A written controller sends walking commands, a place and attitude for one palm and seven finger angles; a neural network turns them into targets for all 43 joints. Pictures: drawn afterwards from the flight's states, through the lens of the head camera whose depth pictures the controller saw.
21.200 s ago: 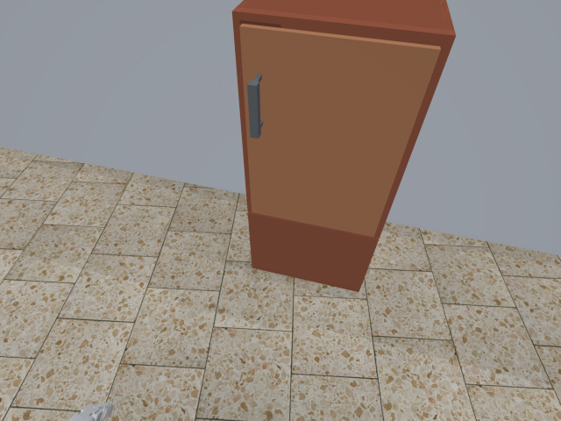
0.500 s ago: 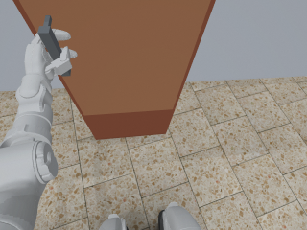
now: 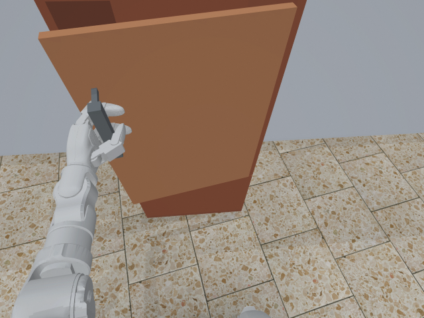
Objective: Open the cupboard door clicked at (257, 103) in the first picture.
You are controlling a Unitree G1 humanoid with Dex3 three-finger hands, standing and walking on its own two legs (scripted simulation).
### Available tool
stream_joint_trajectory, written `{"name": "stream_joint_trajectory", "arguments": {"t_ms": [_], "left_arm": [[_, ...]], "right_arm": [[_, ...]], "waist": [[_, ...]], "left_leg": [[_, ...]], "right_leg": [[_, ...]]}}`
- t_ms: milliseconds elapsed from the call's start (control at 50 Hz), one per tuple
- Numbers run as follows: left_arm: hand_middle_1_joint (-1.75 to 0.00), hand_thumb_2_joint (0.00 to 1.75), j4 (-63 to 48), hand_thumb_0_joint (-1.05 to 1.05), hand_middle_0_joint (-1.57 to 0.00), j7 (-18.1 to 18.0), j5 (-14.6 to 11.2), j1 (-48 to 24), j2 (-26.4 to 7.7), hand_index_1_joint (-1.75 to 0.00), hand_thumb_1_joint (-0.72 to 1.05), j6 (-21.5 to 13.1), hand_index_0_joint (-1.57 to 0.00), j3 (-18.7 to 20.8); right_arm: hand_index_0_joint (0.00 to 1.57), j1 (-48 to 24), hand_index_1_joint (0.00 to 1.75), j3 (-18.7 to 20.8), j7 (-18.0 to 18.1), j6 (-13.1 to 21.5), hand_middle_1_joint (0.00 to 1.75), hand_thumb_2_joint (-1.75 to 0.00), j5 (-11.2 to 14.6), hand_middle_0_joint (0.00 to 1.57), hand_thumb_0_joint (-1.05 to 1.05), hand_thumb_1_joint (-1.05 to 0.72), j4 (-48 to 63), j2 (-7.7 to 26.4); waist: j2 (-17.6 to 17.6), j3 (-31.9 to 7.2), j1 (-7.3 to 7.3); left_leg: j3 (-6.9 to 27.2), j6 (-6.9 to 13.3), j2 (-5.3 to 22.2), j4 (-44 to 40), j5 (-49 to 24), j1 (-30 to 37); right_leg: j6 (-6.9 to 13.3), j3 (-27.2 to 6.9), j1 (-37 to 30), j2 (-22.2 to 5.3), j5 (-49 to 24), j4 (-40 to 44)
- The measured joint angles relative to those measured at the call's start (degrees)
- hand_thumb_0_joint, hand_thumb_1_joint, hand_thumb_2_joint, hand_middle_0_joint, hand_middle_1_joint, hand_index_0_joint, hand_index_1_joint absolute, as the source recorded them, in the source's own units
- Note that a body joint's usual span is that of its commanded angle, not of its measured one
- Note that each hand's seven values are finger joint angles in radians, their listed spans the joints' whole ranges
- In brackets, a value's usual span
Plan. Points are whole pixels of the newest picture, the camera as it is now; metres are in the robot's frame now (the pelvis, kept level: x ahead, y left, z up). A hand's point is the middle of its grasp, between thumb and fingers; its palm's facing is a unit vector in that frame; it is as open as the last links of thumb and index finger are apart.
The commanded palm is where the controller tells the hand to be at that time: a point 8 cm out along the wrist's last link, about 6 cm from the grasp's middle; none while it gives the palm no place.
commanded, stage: pull the door open along its arc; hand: left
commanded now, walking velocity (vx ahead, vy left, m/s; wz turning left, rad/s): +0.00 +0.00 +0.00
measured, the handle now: (106, 125) +0.47 +0.19 +0.08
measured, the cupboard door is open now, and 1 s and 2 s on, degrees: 11 41 43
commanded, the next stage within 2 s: open thumb and fingers to let go in 0.64 s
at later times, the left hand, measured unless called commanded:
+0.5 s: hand (161, 198) +0.31 +0.07 +0.08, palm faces +0.44 -0.90 +0.00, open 5.7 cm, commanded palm +0.25 +0.10 +0.07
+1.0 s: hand (178, 218) +0.27 +0.05 +0.08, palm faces +0.42 -0.91 -0.03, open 7.3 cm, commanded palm +0.22 +0.08 +0.07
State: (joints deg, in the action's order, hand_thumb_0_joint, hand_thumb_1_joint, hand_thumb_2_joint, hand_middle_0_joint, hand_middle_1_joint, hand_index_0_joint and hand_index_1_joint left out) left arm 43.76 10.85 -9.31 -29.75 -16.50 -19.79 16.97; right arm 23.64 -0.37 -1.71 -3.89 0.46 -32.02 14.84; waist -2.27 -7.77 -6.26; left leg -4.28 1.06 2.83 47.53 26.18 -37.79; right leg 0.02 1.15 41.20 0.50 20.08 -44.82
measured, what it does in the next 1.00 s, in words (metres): shifts its weight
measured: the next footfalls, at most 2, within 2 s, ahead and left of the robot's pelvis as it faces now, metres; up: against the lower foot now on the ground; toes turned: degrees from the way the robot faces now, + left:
none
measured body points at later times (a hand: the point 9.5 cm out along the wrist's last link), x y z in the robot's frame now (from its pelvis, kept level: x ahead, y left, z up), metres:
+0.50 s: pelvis +0.00 -0.03 +0.01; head +0.02 -0.04 +0.46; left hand +0.28 +0.12 +0.08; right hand +0.18 -0.23 -0.10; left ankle -0.04 +0.10 -0.70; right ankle +0.01 -0.12 -0.70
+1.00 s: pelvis -0.01 -0.05 +0.01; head +0.01 -0.07 +0.46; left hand +0.25 +0.09 +0.08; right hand +0.19 -0.25 -0.09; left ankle -0.04 +0.10 -0.70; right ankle +0.01 -0.12 -0.70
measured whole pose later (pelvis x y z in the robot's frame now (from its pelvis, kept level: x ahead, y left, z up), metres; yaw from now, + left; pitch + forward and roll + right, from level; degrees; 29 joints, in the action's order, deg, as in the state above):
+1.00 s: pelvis -0.01 -0.05 +0.01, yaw +6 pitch +6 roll +1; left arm 4.3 -31.2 4.2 5.9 5.3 -7.9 -13.3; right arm 9.5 -0.4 0.3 -1.5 -3.9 -32.5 10.7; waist -2.2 -4.7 0.3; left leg 1.3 -2.7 1.9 43.4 23.5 -25.8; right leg 3.7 6.6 28.8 -0.5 22.1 -44.8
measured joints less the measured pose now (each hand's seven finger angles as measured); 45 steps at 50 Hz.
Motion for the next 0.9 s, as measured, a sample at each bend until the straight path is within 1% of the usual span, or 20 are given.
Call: {"name": "stream_joint_trajectory", "arguments": {"t_ms": [40,60,80,120,180,260,320,380,480,520,580,660,720,780,840,900], "left_arm": [[-1.35,0.75,-4.72,0.01,-0.39,-1.17,-0.48,4.16,2.26,-1.35,0.72,0.61,-0.37,-1.67],[-1.35,0.74,-6.98,0.01,-0.39,-2.9,-0.75,5.91,3.81,-1.35,0.71,1.0,-0.37,-2.63],[-1.35,0.74,-9.14,0.01,-0.39,-5.28,-0.89,7.46,5.62,-1.35,0.71,1.38,-0.37,-3.55],[-1.35,0.74,-13.06,0.02,-0.38,-10.52,-0.36,10.06,9.24,-1.35,0.7,1.92,-0.37,-5.3],[-1.35,0.75,-17.83,0.02,-0.38,-18.87,2.41,13.08,13.69,-1.35,0.69,2.68,-0.38,-8.45],[-1.35,0.77,-22.09,0.01,-0.37,-29.34,7.29,16.15,17.9,-1.35,0.71,4.06,-0.39,-13.29],[-1.35,0.78,-24.69,0.0,-0.37,-35.07,10.19,18.63,20.08,-1.35,0.72,5.58,-0.39,-16.76],[-1.35,0.79,-27.42,0.0,-0.36,-38.88,11.65,21.79,21.74,-1.35,0.72,7.27,-0.39,-19.9],[-1.35,0.78,-31.52,0.0,-0.36,-42.33,13.42,26.97,23.69,-1.35,0.72,9.27,-0.38,-24.28],[-1.35,0.77,-33.32,0.0,-0.36,-42.93,13.84,29.08,23.33,-1.35,0.71,9.9,-0.38,-26.24],[-1.35,0.75,-36.47,0.01,-0.37,-42.9,14.17,32.61,22.53,-1.35,0.7,10.58,-0.37,-28.91],[-1.35,0.73,-41.57,0.01,-0.39,-41.37,13.77,38.29,21.02,-1.35,0.69,11.57,-0.36,-32.14],[-1.34,0.73,-43.81,0.01,-0.38,-40.7,13.76,40.92,19.99,-1.35,0.69,12.2,-0.36,-33.93],[-1.34,0.74,-43.2,0.01,-0.39,-41.61,13.52,40.19,20.01,-1.35,0.68,12.13,-0.37,-34.12],[-1.34,0.76,-40.87,0.01,-0.39,-42.57,13.46,37.26,20.97,-1.34,0.65,12.18,-0.37,-32.63],[-1.33,0.76,-39.32,0.01,-0.39,-42.76,13.64,35.2,21.65,-1.33,0.61,12.35,-0.39,-31.25]], "right_arm": [[0.2,-0.96,0.3,0.2,-0.1,0.33,0.3,-0.9,0.24,0.2,0.01,-0.91,0.5,-0.19],[0.2,-1.58,0.3,0.36,-0.17,0.63,0.3,-0.9,0.29,0.2,0.01,-0.91,0.62,-0.31],[0.2,-2.3,0.3,0.5,-0.26,0.97,0.3,-0.9,0.28,0.2,0.01,-0.91,0.66,-0.44],[0.2,-3.96,0.3,0.63,-0.51,1.67,0.3,-0.9,0.04,0.2,0.01,-0.91,0.71,-0.75],[0.2,-6.52,0.3,0.72,-0.95,2.55,0.3,-0.9,-0.94,0.2,0.01,-0.91,0.88,-1.4],[0.2,-9.45,0.3,0.64,-1.32,3.07,0.3,-0.9,-2.43,0.2,0.01,-0.91,1.03,-2.41],[0.2,-10.97,0.3,0.45,-1.25,2.95,0.3,-0.9,-3.23,0.2,0.01,-0.91,0.99,-3.16],[0.2,-11.78,0.3,0.27,-0.9,2.56,0.3,-0.9,-3.69,0.2,0.01,-0.91,0.82,-3.89],[0.2,-12.02,0.3,-0.04,-0.09,1.8,0.3,-0.9,-4.12,0.2,0.01,-0.91,0.38,-4.55],[0.2,-11.93,0.3,-0.02,0.06,1.62,0.3,-0.9,-4.21,0.2,0.01,-0.91,0.31,-4.71],[0.2,-11.78,0.3,0.04,0.1,1.55,0.3,-0.9,-4.15,0.2,0.01,-0.91,0.39,-4.76],[0.2,-11.72,0.3,0.01,0.13,1.59,0.3,-0.9,-3.81,0.2,0.01,-0.91,0.77,-4.63],[0.2,-12.06,0.3,-0.21,0.49,1.79,0.3,-0.9,-3.77,0.2,0.02,-0.91,0.94,-4.41],[0.2,-12.97,0.3,-0.38,1.28,2.19,0.3,-0.9,-4.0,0.2,0.02,-0.91,0.37,-4.02],[0.2,-14.14,0.3,-0.32,1.94,2.31,0.3,-0.9,-4.27,0.2,0.02,-0.91,-0.69,-3.72],[0.2,-14.66,0.3,-0.18,2.11,2.3,0.3,-0.9,-4.42,0.2,0.02,-0.91,-1.0,-3.7]], "waist": [[0.02,-0.06,0.9],[-0.01,0.0,1.42],[-0.02,0.11,1.91],[0.06,0.44,2.75],[0.38,0.87,3.82],[0.67,1.22,4.99],[0.58,1.33,5.64],[0.36,1.35,6.08],[0.25,1.78,6.51],[0.29,1.98,6.55],[0.25,2.28,6.34],[-0.02,2.62,5.79],[-0.31,2.93,5.23],[-0.44,3.5,5.14],[-0.3,3.95,5.68],[-0.08,3.81,6.16]], "left_leg": [[-0.04,-0.04,-0.1,-0.78,-0.15,1.53],[0.01,-0.09,-0.12,-1.08,-0.22,2.21],[0.1,-0.16,-0.17,-1.33,-0.3,2.8],[0.4,-0.26,-0.39,-1.69,-0.51,3.74],[0.88,-0.42,-0.75,-1.87,-0.81,4.6],[1.66,-0.74,-1.15,-1.75,-1.08,5.28],[2.24,-1.06,-1.3,-1.72,-1.19,5.95],[2.7,-1.4,-1.31,-2.0,-1.26,7.09],[3.54,-1.99,-1.3,-2.67,-1.41,9.31],[3.83,-2.25,-1.21,-2.86,-1.44,10.03],[4.22,-2.66,-0.99,-3.07,-1.44,11.0],[4.5,-3.15,-0.63,-3.58,-1.44,12.52],[4.8,-3.37,-0.43,-3.98,-1.53,13.52],[5.37,-3.29,-0.41,-3.86,-1.68,13.67],[5.78,-3.26,-0.46,-3.71,-1.99,13.19],[5.85,-3.51,-0.63,-3.93,-2.45,12.54]], "right_leg": [[0.0,-0.03,-1.45,-0.06,0.0,0.55],[0.0,0.01,-2.14,-0.07,-0.03,0.83],[0.01,0.1,-2.77,-0.12,-0.06,1.05],[0.04,0.38,-3.8,-0.34,-0.03,1.24],[0.2,0.85,-4.7,-0.73,0.17,0.97],[0.54,1.59,-5.46,-1.19,0.61,0.23],[0.87,2.15,-6.21,-1.38,0.95,-0.15],[1.21,2.61,-7.38,-1.4,1.24,-0.19],[1.8,3.44,-9.65,-1.41,1.75,-0.07],[2.08,3.73,-10.38,-1.33,1.93,-0.07],[2.5,4.13,-11.37,-1.13,2.17,-0.04],[2.96,4.43,-12.83,-0.76,2.39,0.22],[3.22,4.73,-13.89,-0.55,2.48,0.55],[3.46,5.28,-14.33,-0.52,2.51,0.58],[3.65,5.68,-14.02,-0.58,2.32,0.49],[3.74,5.73,-13.25,-0.77,2.08,0.35]]}}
